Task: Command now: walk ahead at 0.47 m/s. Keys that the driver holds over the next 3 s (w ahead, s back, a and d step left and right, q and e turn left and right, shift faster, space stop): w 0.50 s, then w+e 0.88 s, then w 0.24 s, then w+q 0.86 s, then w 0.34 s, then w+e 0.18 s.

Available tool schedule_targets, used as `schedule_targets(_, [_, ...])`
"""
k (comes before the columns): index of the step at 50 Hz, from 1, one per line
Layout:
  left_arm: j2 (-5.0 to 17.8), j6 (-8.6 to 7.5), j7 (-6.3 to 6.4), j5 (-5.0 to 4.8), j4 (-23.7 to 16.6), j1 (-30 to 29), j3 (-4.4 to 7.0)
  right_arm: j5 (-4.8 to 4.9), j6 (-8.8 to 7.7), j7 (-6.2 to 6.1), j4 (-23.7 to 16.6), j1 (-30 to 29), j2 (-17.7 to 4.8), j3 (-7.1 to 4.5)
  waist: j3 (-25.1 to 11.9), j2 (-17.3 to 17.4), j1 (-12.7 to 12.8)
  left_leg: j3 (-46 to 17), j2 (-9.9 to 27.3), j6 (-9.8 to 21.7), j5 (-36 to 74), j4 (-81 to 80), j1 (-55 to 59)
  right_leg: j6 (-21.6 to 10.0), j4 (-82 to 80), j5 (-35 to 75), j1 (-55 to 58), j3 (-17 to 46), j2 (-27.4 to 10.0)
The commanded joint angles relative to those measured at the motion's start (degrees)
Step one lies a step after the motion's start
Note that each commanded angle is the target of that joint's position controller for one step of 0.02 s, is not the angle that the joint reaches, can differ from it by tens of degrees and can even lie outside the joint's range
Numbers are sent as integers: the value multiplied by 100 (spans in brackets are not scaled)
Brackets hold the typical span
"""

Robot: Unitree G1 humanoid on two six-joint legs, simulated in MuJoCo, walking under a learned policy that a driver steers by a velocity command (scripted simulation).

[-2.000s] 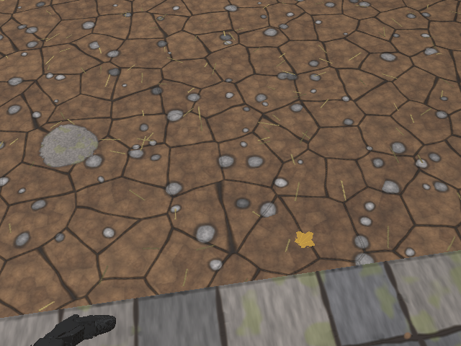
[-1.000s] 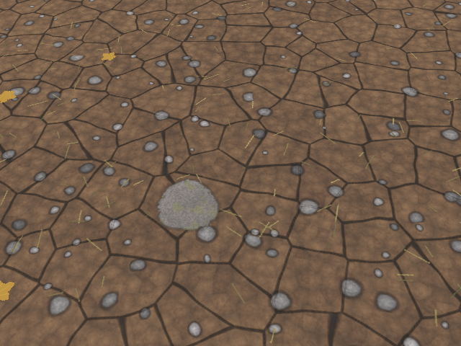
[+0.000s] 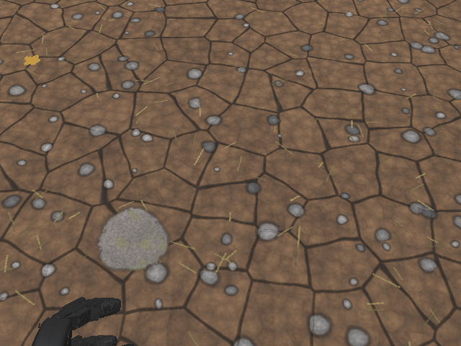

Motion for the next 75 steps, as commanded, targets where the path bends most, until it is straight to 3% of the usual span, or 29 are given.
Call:
schedule_targets(1, [784,-55,14,-8,-181,362,254,-47,69,-2,-236,-190,-1137,-278,39,713,722,-385,1420,641,4971,1035,-560,-268,133,-503,1077,-94,183])
schedule_targets(3, [1123,-18,85,25,327,2145,430,-135,153,38,-364,-256,-977,-212,-1042,566,1519,-212,991,399,4683,3600,-1988,-633,567,-493,3739,158,-175])
schedule_targets(4, [1551,7,79,107,546,2730,458,-345,70,97,-362,482,-123,5,-1919,-1341,1047,-57,51,157,-199,5841,-3827,-1102,1079,-173,5616,1867,-1380])
schedule_targets(5, [1399,19,-11,125,686,3143,422,71,-109,127,-260,914,15,85,-2739,-1802,1151,-639,-430,86,-1140,7127,-4893,-1851,-458,-1807,6113,4368,-2175])
schedule_targets(6, [1072,-8,-30,60,643,2696,352,250,-242,115,-488,47,-528,-28,-1690,-843,1189,-674,26,201,-780,7357,-5438,-1553,-882,-2230,5342,4009,-1927])
schedule_targets(8, [763,-115,-35,184,371,1577,226,164,-270,32,-763,-969,-822,-102,-472,128,900,-355,550,262,294,6944,-5200,-1264,-1086,-836,3274,2543,-1566])
schedule_targets(10, [557,-177,-40,293,382,1259,166,-9,-133,14,-787,-778,-618,-133,-444,-69,493,-415,904,271,670,6291,-4456,-1193,-1317,-292,2279,1808,-1231])
schedule_targets(12, [518,-205,-24,246,496,1357,127,5,-43,19,-843,-777,-465,-143,-278,-173,377,-384,1023,250,909,5779,-4393,-1202,-1605,-337,1841,1448,-1109])
schedule_targets(16, [758,-145,205,240,695,1876,166,-123,-40,10,-1279,-1780,-467,-144,89,-78,576,-182,977,18,2244,4069,-4936,-1148,-1853,251,1847,855,-892])
schedule_targets(24, [828,22,306,114,1110,2934,176,-16,-107,262,-1867,-3406,-370,-11,384,68,1085,75,514,167,3027,2026,-5080,-930,-1632,101,3170,589,-1055])
schedule_targets(27, [914,132,331,110,1139,2994,226,-11,-154,337,-2004,-3411,-541,-54,224,-40,889,114,341,340,2210,1758,-4786,-850,-1024,1096,3700,772,-1261])
schedule_targets(29, [932,172,315,140,1015,2712,213,-16,-197,304,-1679,-2147,-946,-255,-596,-199,185,322,48,595,2219,1570,-2783,-671,289,2600,3318,627,-910])
schedule_targets(30, [776,151,301,210,837,2558,130,-108,-210,244,-1418,-936,-1342,-381,-1494,17,-290,-452,822,962,2523,1907,-809,-484,1835,1590,2145,456,-557])
schedule_targets(31, [32,45,249,160,842,3352,-79,-147,-156,236,-1230,-290,-1772,-496,-2543,1417,-68,-2935,2367,1823,1654,1592,1512,-50,4081,-1870,-188,35,411])
schedule_targets(32, [468,-53,236,56,939,3187,22,-124,-126,229,-1235,-266,-1197,-338,-2618,1280,-193,-3770,2494,1783,1158,985,1391,-91,4798,-3809,-779,794,385])
schedule_targets(33, [902,-85,247,-90,743,2622,168,-98,-128,196,-1293,-811,-957,-249,-1548,1052,-96,-2870,2316,1460,1049,779,471,-132,5007,-3457,-1169,743,82])
schedule_targets(35, [751,-23,319,-33,634,2182,213,-114,-160,208,-1392,-1693,-626,-148,-520,558,287,-1603,1886,1173,1384,228,-1278,-94,4468,-2585,-828,499,-400])
schedule_targets(37, [413,158,330,-5,697,2479,225,-184,-205,243,-1342,-1985,-479,-117,-271,755,627,-855,1601,1030,1569,-188,-2155,-62,4166,-2241,-198,512,-609])
schedule_targets(46, [234,257,183,101,96,1305,247,-190,-174,16,-1078,-1599,-927,-245,126,447,507,877,1434,948,2623,-488,-2031,96,2054,-175,-685,209,-579])
schedule_targets(52, [261,272,-47,85,-458,438,197,-26,37,-1,-911,-1086,-1173,-351,357,418,290,1217,1836,829,3350,61,-809,-183,1185,-910,-925,-252,-412])
schedule_targets(54, [449,292,-88,77,-535,664,284,12,114,-16,-983,-1237,-1338,-403,85,618,537,1383,1855,697,5133,770,-648,-393,1145,-1521,-300,-587,-81])
schedule_targets(56, [894,300,-52,34,-252,2000,552,41,208,-34,-1067,-1429,-1394,-403,-673,589,1318,1636,1563,432,6203,2705,-1059,-729,726,-1435,1598,-846,475])
schedule_targets(57, [1445,342,75,27,-20,2955,783,-63,180,-43,-1181,-1353,-1252,-335,-1218,-10,1657,1667,1306,130,4643,4491,-2443,-1063,520,-1421,3367,228,-18])
schedule_targets(58, [2036,306,116,-9,-54,2798,845,-247,6,44,-1498,-879,-323,-64,-1617,-1430,909,1073,69,-223,-650,6416,-4995,-2108,-118,-2309,5050,3531,-1417])
schedule_targets(59, [1634,218,88,88,-221,3010,704,12,-263,125,-1610,-1439,-739,-102,-2225,-786,1284,-262,-75,-97,-989,7041,-5675,-2291,-955,-2782,5413,4775,-1783])
schedule_targets(60, [1272,135,83,136,-179,2823,605,213,-396,170,-1767,-1959,-958,-162,-1460,-513,1334,-310,211,71,-435,6960,-6213,-1983,-1002,-2253,5039,3941,-1645])
schedule_targets(63, [696,69,117,156,-477,1736,419,-85,-382,94,-1628,-1890,-1052,-250,-668,58,645,-364,787,118,594,5670,-5094,-1527,-1077,-598,2862,2261,-1001])
schedule_targets(65, [779,53,170,145,-518,1725,423,-136,-235,101,-1677,-1842,-942,-260,-563,83,503,-293,786,-37,748,5167,-4794,-1550,-1258,-79,2381,2005,-892])
schedule_targets(75, [880,92,339,92,-161,2654,414,-83,-237,266,-2200,-3394,-629,-78,-58,-307,1124,-35,278,-143,3379,1966,-4334,-1024,-1214,-677,2155,1363,-566])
